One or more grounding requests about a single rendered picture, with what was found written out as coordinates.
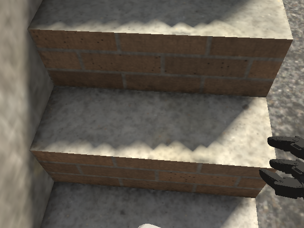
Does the right robot hand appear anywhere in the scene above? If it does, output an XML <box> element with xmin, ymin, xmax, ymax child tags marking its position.
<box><xmin>258</xmin><ymin>136</ymin><xmax>304</xmax><ymax>200</ymax></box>

